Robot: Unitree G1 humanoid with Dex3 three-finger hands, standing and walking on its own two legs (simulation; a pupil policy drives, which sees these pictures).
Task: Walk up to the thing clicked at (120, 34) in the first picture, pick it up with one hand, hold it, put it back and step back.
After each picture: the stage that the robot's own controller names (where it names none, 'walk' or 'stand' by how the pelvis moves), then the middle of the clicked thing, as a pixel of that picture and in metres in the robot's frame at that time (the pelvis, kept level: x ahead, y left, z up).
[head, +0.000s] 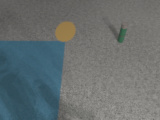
stand; (122, 32) +1.45 -0.46 -0.66
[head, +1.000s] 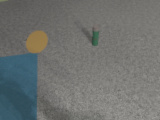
walk; (95, 35) +1.40 -0.05 -0.63
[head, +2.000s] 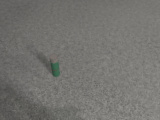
walk; (55, 65) +0.91 +0.25 -0.62
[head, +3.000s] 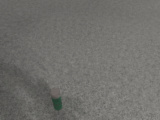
walk; (56, 99) +0.60 +0.19 -0.64
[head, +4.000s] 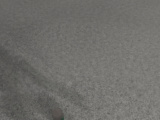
stand; (59, 119) +0.45 +0.18 -0.64
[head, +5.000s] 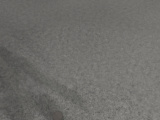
stand; out of the picture +0.44 +0.17 -0.66
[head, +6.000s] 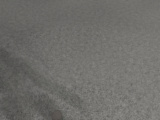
stand; out of the picture +0.45 +0.18 -0.66
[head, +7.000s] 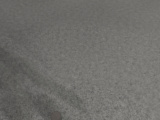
stand; out of the picture +0.44 +0.18 -0.66
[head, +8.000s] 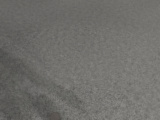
stand; out of the picture +0.43 +0.19 -0.66
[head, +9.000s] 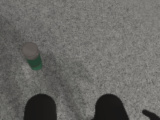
go down; (33, 58) +0.49 +0.21 -0.37
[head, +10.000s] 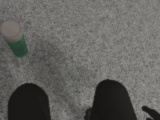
go down; (16, 41) +0.51 +0.24 -0.27
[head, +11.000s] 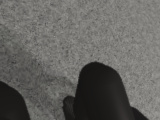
close in; out of the picture +0.49 +0.29 -0.17
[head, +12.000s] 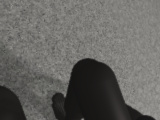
close; out of the picture +0.48 +0.30 -0.16
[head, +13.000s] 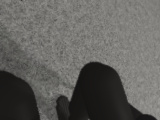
lift; out of the picture +0.40 +0.25 -0.16
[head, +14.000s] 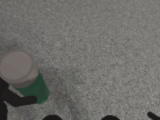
lift; (30, 83) +0.32 +0.16 +0.04
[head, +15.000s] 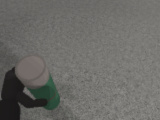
hold; (42, 87) +0.31 +0.13 +0.06
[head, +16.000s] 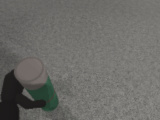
hold; (41, 89) +0.31 +0.14 +0.04
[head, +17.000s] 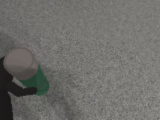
crouch; (32, 76) +0.36 +0.16 -0.01
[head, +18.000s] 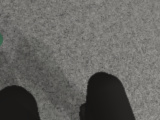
lower; out of the picture +0.49 +0.24 -0.05
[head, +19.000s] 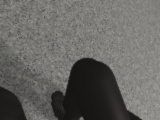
lower; out of the picture +0.45 +0.27 -0.16
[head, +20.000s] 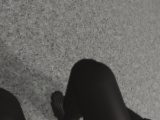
lower; out of the picture +0.45 +0.28 -0.17
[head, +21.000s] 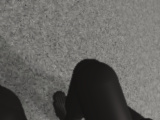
lower; out of the picture +0.44 +0.28 -0.16
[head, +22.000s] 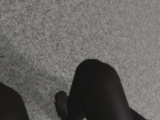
lower; out of the picture +0.43 +0.28 -0.16
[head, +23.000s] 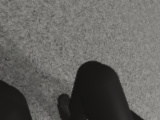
open; out of the picture +0.45 +0.25 -0.17
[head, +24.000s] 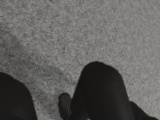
stand; out of the picture +0.44 +0.25 -0.17
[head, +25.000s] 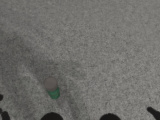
stand; (52, 89) +0.43 +0.16 -0.47
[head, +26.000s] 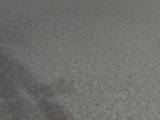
stand; out of the picture +0.40 +0.14 -0.60
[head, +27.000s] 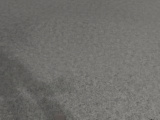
stand; out of the picture +0.40 +0.14 -0.60
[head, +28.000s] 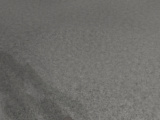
stand; out of the picture +0.41 +0.12 -0.65
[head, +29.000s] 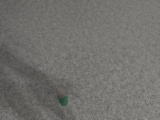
walk; (62, 96) +0.48 +0.12 -0.63
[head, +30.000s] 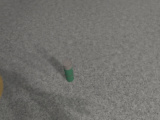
walk; (68, 71) +0.76 +0.16 -0.64
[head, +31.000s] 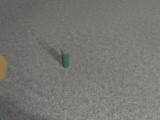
stand; (65, 57) +1.06 +0.18 -0.64
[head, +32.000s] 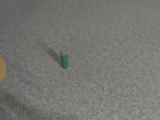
stand; (64, 58) +1.04 +0.17 -0.66
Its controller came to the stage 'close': yes
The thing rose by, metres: 0.68
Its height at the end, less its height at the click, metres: +0.00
